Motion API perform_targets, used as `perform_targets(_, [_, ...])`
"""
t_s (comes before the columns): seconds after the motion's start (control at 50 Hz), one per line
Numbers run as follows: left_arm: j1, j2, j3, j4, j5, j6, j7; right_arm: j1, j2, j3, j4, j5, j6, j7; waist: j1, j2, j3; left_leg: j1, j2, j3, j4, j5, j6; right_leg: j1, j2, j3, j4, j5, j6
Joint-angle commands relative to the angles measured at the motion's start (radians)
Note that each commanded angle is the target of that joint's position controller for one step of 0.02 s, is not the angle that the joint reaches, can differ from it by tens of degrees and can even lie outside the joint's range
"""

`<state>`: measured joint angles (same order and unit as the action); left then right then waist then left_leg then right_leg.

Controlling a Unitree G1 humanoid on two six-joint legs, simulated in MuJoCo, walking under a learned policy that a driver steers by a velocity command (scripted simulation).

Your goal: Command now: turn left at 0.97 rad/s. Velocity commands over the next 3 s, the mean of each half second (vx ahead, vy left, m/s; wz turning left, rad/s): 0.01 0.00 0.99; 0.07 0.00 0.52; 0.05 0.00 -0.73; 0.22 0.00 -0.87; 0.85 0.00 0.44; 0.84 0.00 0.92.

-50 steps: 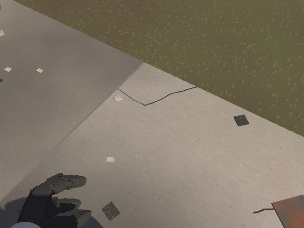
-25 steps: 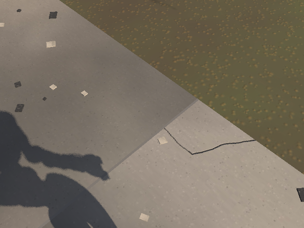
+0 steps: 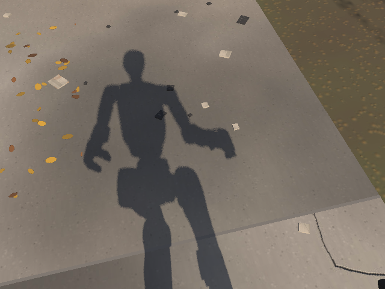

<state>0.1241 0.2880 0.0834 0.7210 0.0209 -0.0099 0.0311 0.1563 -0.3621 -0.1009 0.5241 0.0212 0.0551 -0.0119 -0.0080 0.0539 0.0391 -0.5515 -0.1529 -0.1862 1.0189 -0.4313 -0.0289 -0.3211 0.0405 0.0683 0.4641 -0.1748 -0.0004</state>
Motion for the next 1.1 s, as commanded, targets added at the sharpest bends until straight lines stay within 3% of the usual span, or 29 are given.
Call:
perform_targets(0.02, [-0.119,0.092,0.010,-0.120,-0.014,-0.003,0.028,0.096,-0.099,-0.030,-0.026,-0.002,0.001,0.007,-0.034,-0.136,-0.077,-0.144,0.119,0.073,0.300,0.052,-0.049,0.142,-0.266,0.180,-0.152,0.124,-0.182])
perform_targets(0.1, [-0.008,0.132,0.019,-0.094,0.005,0.012,0.035,-0.018,-0.050,-0.002,-0.077,0.012,-0.003,0.009,0.045,-0.180,-0.084,-0.205,0.204,0.158,0.172,0.098,-0.080,0.258,-0.282,0.069,-0.165,0.227,-0.220])
perform_targets(0.18, [-0.002,0.175,0.037,-0.085,0.000,0.018,0.021,-0.037,-0.026,0.009,-0.086,0.003,-0.005,0.017,0.057,-0.206,-0.123,-0.111,0.249,0.186,0.004,0.085,-0.078,0.282,-0.330,-0.019,-0.158,0.265,-0.225])
perform_targets(0.24, [-0.032,0.194,0.048,-0.083,-0.010,0.015,0.006,-0.019,-0.029,0.005,-0.070,0.003,0.002,0.024,0.039,-0.223,-0.129,0.027,0.240,0.236,-0.136,0.091,-0.047,0.225,-0.346,-0.100,-0.146,0.263,-0.198])
perform_targets(0.32, [-0.033,0.190,0.057,-0.064,-0.046,0.001,-0.017,0.020,-0.036,-0.016,-0.050,0.007,0.025,0.034,-0.001,-0.218,-0.138,0.188,0.203,0.285,-0.402,0.143,0.028,0.226,-0.379,-0.169,-0.033,0.240,-0.124])
perform_targets(0.34, [-0.012,0.163,0.053,-0.049,-0.053,0.000,-0.021,0.071,-0.048,-0.029,-0.028,0.007,0.026,0.027,-0.024,-0.183,-0.148,0.298,0.170,0.285,-0.505,0.212,0.063,0.174,-0.351,-0.213,0.061,0.182,-0.073])
perform_targets(0.36, [0.037,0.119,0.044,-0.034,-0.040,0.000,-0.028,0.159,-0.124,-0.060,-0.001,0.006,0.021,0.013,-0.047,-0.020,-0.148,0.493,0.213,0.147,-0.601,0.458,0.123,-0.007,-0.273,-0.281,0.277,0.022,0.002])
perform_targets(0.38, [0.011,0.056,0.022,-0.102,0.013,-0.003,-0.031,0.181,-0.276,-0.088,-0.026,-0.001,0.010,-0.001,-0.002,0.331,-0.126,0.677,0.468,-0.270,-0.559,0.932,0.271,-0.409,-0.124,-0.297,0.628,-0.504,0.096])
perform_targets(0.4, [-0.105,0.089,0.025,-0.144,0.014,-0.013,-0.019,0.165,-0.254,-0.078,-0.054,-0.047,-0.028,0.015,-0.079,0.255,-0.267,0.616,0.545,-0.419,-0.622,0.837,0.416,-0.481,-0.064,-0.048,0.782,-0.521,0.095])
perform_targets(0.42, [-0.149,0.129,0.034,-0.152,-0.014,-0.014,-0.011,0.138,-0.211,-0.065,-0.042,-0.048,-0.051,0.024,-0.073,0.156,-0.227,0.596,0.494,-0.326,-0.649,0.714,0.380,-0.494,-0.077,-0.004,0.816,-0.430,0.069])
perform_targets(0.44, [-0.141,0.126,0.035,-0.146,-0.019,-0.017,-0.002,0.093,-0.182,-0.057,-0.031,-0.024,-0.059,0.015,-0.034,0.118,-0.170,0.550,0.433,-0.261,-0.651,0.626,0.319,-0.502,-0.085,0.012,0.775,-0.328,0.047])
perform_targets(0.46, [-0.114,0.137,0.039,-0.127,-0.009,-0.015,0.007,0.040,-0.142,-0.043,-0.038,-0.001,-0.052,0.004,-0.005,0.070,-0.151,0.508,0.397,-0.216,-0.642,0.593,0.276,-0.481,-0.097,0.024,0.735,-0.261,0.045])
perform_targets(0.48, [-0.088,0.144,0.042,-0.119,-0.001,-0.013,0.009,-0.013,-0.128,-0.034,-0.051,0.004,-0.043,-0.006,0.027,0.065,-0.147,0.437,0.367,-0.177,-0.636,0.615,0.256,-0.418,-0.087,0.022,0.698,-0.209,0.048])
perform_targets(0.5, [-0.076,0.136,0.040,-0.112,0.001,-0.013,0.004,-0.030,-0.126,-0.030,-0.060,-0.005,-0.037,-0.014,0.036,0.068,-0.161,0.396,0.344,-0.163,-0.631,0.639,0.250,-0.364,-0.062,0.013,0.680,-0.169,0.054])
perform_targets(0.6, [-0.089,0.075,0.012,-0.105,-0.014,-0.013,-0.010,-0.005,-0.145,-0.039,-0.049,0.000,-0.026,-0.033,0.018,0.074,-0.177,0.375,0.290,-0.224,-0.596,0.535,0.230,-0.271,0.019,0.035,0.401,-0.109,0.076])
perform_targets(0.7, [-0.092,0.101,0.018,-0.107,-0.023,-0.022,-0.024,-0.019,-0.151,-0.042,-0.055,0.001,-0.014,-0.026,0.003,0.137,-0.161,0.339,0.265,-0.356,-0.572,0.477,0.214,-0.157,0.051,0.067,0.221,-0.129,0.060])
perform_targets(0.76, [-0.001,0.117,0.026,-0.078,-0.020,-0.033,-0.034,-0.062,-0.114,-0.023,-0.059,0.005,-0.012,-0.023,0.036,0.150,-0.192,0.334,0.236,-0.333,-0.491,0.482,0.172,0.020,0.008,0.028,0.004,0.016,0.026])
perform_targets(0.78, [-0.002,0.130,0.028,-0.080,-0.007,-0.033,-0.035,-0.014,-0.069,-0.007,-0.046,-0.003,-0.013,-0.023,0.014,0.095,-0.203,0.288,0.194,-0.291,-0.438,0.354,0.136,0.124,-0.068,0.076,-0.053,0.134,-0.005])
perform_targets(0.8, [-0.013,0.137,0.015,-0.103,0.012,-0.028,-0.035,0.071,0.027,0.029,-0.023,-0.032,-0.014,-0.020,-0.025,-0.130,-0.249,0.191,0.072,-0.148,-0.255,-0.077,0.083,0.241,-0.245,0.302,-0.143,0.091,-0.077])
perform_targets(0.82, [0.032,0.166,0.020,-0.074,0.032,-0.030,-0.041,0.073,0.004,0.026,-0.050,-0.020,-0.028,-0.020,-0.046,-0.351,-0.164,0.008,0.008,-0.052,-0.107,-0.233,0.036,0.192,-0.344,0.600,-0.256,-0.304,-0.241])
perform_targets(0.84, [0.052,0.156,0.021,-0.083,-0.001,-0.037,-0.047,0.068,-0.068,0.012,-0.026,-0.014,-0.045,-0.019,-0.004,-0.296,-0.093,-0.090,0.067,-0.038,0.027,-0.176,0.015,0.183,-0.360,0.684,-0.317,-0.647,-0.286])
perform_targets(0.86, [0.027,0.136,0.011,-0.087,-0.020,-0.034,-0.038,0.004,-0.105,0.001,-0.024,-0.023,-0.055,-0.015,-0.001,-0.240,-0.001,-0.118,0.103,0.005,0.035,-0.098,-0.001,0.131,-0.328,0.606,-0.308,-0.570,-0.258])
perform_targets(0.9, [0.013,0.121,-0.001,-0.098,-0.030,-0.020,-0.018,-0.063,-0.067,0.010,-0.022,-0.051,-0.075,-0.016,0.011,-0.155,0.010,-0.057,0.141,0.046,-0.036,-0.007,-0.037,0.119,-0.239,0.476,-0.275,-0.300,-0.208])
perform_targets(0.94, [0.025,0.125,0.002,-0.099,-0.033,-0.005,-0.005,-0.093,0.012,0.036,-0.020,-0.050,-0.095,-0.008,0.016,-0.174,-0.023,0.076,0.120,0.111,-0.201,0.027,-0.055,0.096,-0.135,0.334,-0.225,-0.058,-0.171])
perform_targets(0.96, [0.040,0.155,0.016,-0.102,-0.036,0.006,-0.002,-0.105,0.030,0.040,-0.021,-0.041,-0.101,-0.008,0.021,-0.205,-0.035,0.127,0.090,0.134,-0.276,0.004,-0.052,0.090,-0.108,0.306,-0.190,0.019,-0.170])
perform_targets(1.0, [0.091,0.196,0.037,-0.107,-0.042,0.024,0.001,-0.095,0.016,0.032,-0.010,-0.015,-0.103,-0.006,0.027,-0.243,-0.076,0.180,0.044,0.136,-0.385,-0.020,-0.046,0.124,-0.111,0.356,-0.151,0.074,-0.186])
perform_targets(1.06, [0.063,0.181,0.043,-0.133,-0.067,0.036,0.009,-0.013,-0.013,0.013,0.035,0.001,-0.108,-0.003,-0.026,-0.244,-0.119,0.332,0.058,0.111,-0.680,0.215,-0.012,0.122,-0.110,0.424,-0.088,0.126,-0.155])
perform_targets(1.08, [0.067,0.153,0.037,-0.139,-0.068,0.036,0.011,0.020,-0.044,0.000,0.052,-0.003,-0.108,-0.005,-0.030,-0.228,-0.150,0.472,0.121,0.091,-0.724,0.295,0.007,0.042,-0.087,0.405,-0.038,0.094,-0.112])
perform_targets(1.1, [0.093,0.093,0.020,-0.145,-0.056,0.035,0.009,0.078,-0.088,-0.011,0.057,-0.018,-0.102,-0.012,-0.033,-0.115,-0.214,0.650,0.300,-0.033,-0.707,0.339,0.076,-0.105,-0.040,0.332,0.129,-0.133,-0.055])
